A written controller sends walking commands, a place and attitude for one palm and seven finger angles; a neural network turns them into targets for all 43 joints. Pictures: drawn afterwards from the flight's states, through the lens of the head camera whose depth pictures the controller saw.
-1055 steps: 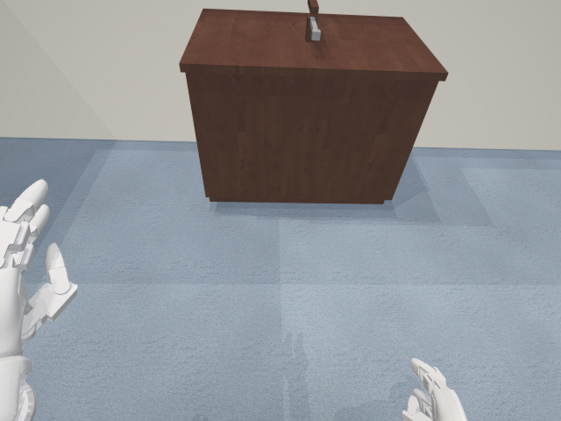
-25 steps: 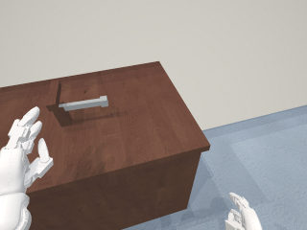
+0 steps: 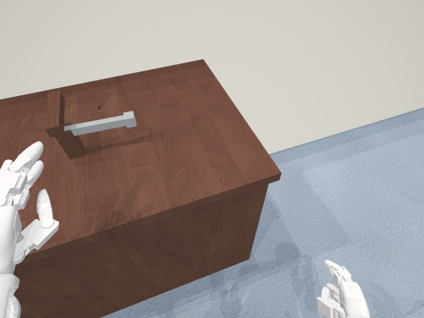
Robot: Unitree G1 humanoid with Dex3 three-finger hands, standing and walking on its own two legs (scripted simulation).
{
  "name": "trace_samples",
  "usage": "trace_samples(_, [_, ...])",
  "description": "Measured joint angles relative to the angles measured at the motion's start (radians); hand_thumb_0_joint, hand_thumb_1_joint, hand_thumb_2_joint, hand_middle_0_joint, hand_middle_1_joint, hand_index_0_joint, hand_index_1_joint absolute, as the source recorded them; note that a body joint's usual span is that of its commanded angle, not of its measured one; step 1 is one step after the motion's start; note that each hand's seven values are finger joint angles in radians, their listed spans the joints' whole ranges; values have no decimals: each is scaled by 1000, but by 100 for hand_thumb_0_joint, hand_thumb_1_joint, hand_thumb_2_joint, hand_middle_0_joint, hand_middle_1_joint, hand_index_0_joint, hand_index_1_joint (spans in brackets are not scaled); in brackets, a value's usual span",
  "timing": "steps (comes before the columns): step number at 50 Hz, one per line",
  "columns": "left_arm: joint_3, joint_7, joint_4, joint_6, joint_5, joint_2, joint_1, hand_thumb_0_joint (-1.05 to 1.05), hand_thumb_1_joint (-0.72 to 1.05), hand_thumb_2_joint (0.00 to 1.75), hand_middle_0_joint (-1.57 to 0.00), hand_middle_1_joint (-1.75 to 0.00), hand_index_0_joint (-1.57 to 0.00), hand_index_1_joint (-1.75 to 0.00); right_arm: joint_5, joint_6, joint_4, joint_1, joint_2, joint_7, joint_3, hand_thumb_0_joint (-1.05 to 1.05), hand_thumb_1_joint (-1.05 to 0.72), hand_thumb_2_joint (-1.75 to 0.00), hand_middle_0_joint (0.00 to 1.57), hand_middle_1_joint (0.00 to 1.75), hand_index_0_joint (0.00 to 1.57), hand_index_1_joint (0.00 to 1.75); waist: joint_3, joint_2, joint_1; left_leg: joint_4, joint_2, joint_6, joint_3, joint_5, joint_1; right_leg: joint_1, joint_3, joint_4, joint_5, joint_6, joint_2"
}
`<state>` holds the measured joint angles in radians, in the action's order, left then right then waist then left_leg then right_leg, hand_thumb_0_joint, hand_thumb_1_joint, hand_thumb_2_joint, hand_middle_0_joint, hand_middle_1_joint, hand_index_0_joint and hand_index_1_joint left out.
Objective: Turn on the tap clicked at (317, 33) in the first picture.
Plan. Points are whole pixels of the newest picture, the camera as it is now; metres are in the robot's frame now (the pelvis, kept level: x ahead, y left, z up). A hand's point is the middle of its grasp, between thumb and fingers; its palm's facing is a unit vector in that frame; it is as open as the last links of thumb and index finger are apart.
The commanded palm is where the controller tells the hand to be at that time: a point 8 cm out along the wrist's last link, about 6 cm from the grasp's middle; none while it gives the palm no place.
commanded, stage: step back with the hand held close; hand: left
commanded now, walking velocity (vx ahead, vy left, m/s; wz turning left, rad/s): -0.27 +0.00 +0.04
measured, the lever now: (130, 119) +0.54 +0.25 +0.05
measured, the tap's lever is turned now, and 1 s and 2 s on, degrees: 86 86 86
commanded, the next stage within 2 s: stop stepping back and stand still in 0.84 s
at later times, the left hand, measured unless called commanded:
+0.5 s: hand (11, 288) +0.13 +0.24 +0.16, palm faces +0.45 -0.80 -0.40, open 7.4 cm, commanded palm +0.07 +0.29 +0.18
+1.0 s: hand out of the picture +0.01 +0.25 +0.16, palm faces +0.36 -0.84 -0.41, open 7.4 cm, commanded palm -0.05 +0.30 +0.18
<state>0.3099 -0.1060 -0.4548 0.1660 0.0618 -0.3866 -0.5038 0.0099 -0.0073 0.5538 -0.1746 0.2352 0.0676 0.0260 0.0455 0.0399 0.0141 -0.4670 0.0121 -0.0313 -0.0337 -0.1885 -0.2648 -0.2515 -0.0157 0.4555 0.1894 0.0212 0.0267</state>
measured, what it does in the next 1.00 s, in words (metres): walks backwards: left foot, then right foot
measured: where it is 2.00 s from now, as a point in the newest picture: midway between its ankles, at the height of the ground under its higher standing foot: outside the picture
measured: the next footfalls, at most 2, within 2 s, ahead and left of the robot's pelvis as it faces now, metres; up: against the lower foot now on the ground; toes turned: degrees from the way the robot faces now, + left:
left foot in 0.58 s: -0.01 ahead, +0.15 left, +0.00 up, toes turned +6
right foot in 0.74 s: -0.03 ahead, -0.10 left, +0.00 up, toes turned +8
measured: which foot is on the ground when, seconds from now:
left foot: down 0.00-0.42, up 0.44-0.56, down 0.58-0.80, up 0.82-0.98, down 1.00-1.00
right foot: down 0.00-0.62, up 0.64-0.72, down 0.74-1.00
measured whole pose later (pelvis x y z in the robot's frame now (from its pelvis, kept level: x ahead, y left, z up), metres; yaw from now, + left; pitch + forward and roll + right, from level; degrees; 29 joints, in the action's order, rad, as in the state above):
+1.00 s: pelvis -0.19 +0.01 -0.01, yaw +4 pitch +1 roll +0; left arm 0.33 -0.13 -0.60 0.17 0.04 -0.41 -0.51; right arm -0.01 0.02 0.56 -0.17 0.18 0.06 0.01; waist 0.04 -0.05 -0.02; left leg -0.58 -0.01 -0.01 0.00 -0.34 -0.34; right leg -0.44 0.07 0.53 0.11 -0.01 0.02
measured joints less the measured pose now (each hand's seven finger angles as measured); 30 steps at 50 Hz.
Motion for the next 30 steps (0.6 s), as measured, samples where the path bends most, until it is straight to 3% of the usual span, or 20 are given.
trace_samples(10, [15,-35,-13,21,-19,20,4,1,89,90,-21,-30,-21,-30,1,32,16,-34,-4,6,-12,1,-90,-89,20,30,20,30,-10,10,6,-60,0,-16,14,16,-89,-68,-16,28,-19,-16,-1])
trace_samples(14, [22,-37,-5,20,-40,19,33,1,89,90,-21,-30,-21,-30,-2,46,17,-41,-18,11,-17,2,-90,-89,20,30,20,30,-1,6,-2,-65,9,-23,22,32,-103,-92,10,76,21,-34,11])
trace_samples(17, [37,-32,-5,23,-47,11,49,1,89,90,-21,-30,-21,-30,-5,52,18,-41,-31,10,-20,2,-90,-89,20,30,20,30,7,-4,-9,-88,19,-22,24,31,-117,-104,35,107,-4,-29,19])
trace_samples(21, [41,-29,-17,24,-47,26,43,1,89,90,-21,-30,-21,-30,-9,49,30,-31,-33,-1,-19,2,-90,-89,20,30,20,30,4,-2,-4,-160,9,-19,13,-99,-157,-121,27,122,-10,5,18])
trace_samples(26, [8,-38,-68,10,-25,33,27,1,89,90,-21,-30,-21,-30,-11,35,54,-15,-38,-23,-12,2,-90,-89,20,30,20,30,1,-55,-6,-297,18,14,29,-208,-163,-135,35,93,-48,8,-10])
trace_samples(29, [8,-40,-89,11,-23,14,18,1,89,90,-21,-30,-21,-30,-15,31,37,-16,-28,-23,-13,1,-90,-89,20,30,20,30,-12,-72,-23,-157,-14,4,47,-171,-80,-167,32,91,-67,-5,-21])
trace_samples(30, [11,-41,-94,14,-23,5,24,1,89,90,-21,-30,-21,-30,-16,34,31,-12,-23,-19,-8,1,-90,-89,20,30,20,30,-8,-68,-33,-122,-24,10,47,-92,-84,-183,23,98,-71,-10,-24])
